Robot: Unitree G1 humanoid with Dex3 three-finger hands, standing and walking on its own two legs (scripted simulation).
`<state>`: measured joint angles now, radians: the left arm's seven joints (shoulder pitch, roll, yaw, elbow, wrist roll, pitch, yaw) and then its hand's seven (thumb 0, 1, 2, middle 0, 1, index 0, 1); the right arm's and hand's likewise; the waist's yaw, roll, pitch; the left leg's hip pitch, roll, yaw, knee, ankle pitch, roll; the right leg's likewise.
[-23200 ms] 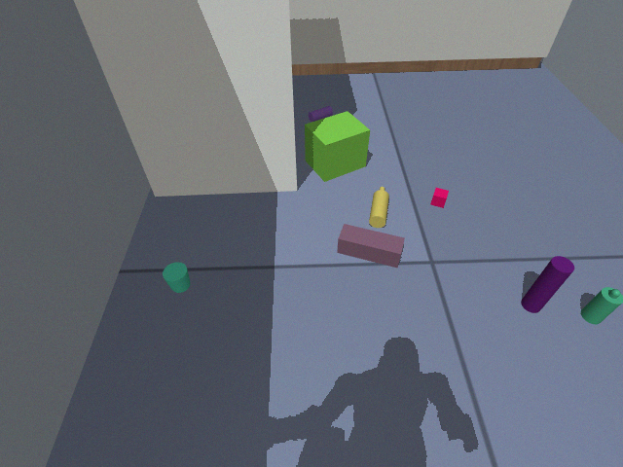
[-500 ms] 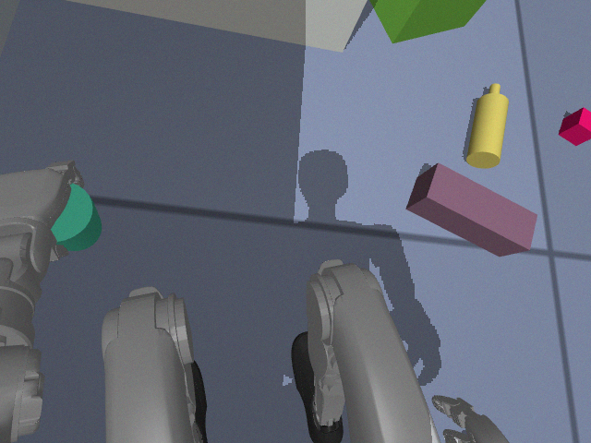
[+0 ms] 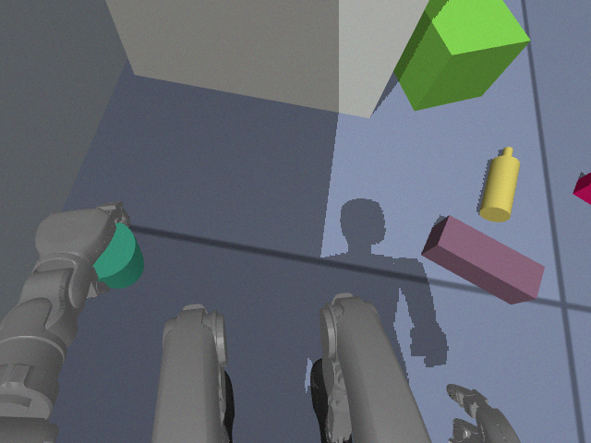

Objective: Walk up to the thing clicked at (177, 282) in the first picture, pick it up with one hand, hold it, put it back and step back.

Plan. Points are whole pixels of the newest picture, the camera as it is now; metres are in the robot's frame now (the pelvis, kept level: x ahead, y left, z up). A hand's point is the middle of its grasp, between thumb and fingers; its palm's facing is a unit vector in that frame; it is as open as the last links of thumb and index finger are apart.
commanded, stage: lift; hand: left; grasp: from above
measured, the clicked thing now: (112, 258) +0.40 +0.26 -0.17
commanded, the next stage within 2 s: hold in 1.02 s
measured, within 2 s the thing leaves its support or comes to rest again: neither
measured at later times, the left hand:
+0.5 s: hand (11, 242) +0.35 +0.25 +0.08, palm faces -0.46 -0.11 -0.88, open 11.2 cm
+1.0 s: hand out of the picture +0.36 +0.24 +0.19, palm faces -0.45 -0.11 -0.89, open 11.2 cm
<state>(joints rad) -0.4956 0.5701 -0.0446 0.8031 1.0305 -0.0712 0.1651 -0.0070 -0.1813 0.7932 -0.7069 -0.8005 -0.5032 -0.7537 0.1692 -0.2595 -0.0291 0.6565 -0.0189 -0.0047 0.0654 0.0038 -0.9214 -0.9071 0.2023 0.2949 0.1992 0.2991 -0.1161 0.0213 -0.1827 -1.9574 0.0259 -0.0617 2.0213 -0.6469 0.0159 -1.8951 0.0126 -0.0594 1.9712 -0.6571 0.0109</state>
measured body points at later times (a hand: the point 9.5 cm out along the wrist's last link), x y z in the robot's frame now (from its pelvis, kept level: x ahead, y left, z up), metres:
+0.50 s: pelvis +0.03 +0.00 +0.18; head +0.13 +0.02 +0.62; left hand +0.37 +0.26 +0.13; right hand +0.15 -0.26 +0.06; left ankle +0.09 +0.12 -0.42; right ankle +0.09 -0.12 -0.42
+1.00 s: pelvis +0.06 +0.00 +0.27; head +0.12 +0.01 +0.72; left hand +0.38 +0.24 +0.24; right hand +0.16 -0.26 +0.15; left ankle +0.09 +0.12 -0.42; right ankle +0.09 -0.12 -0.42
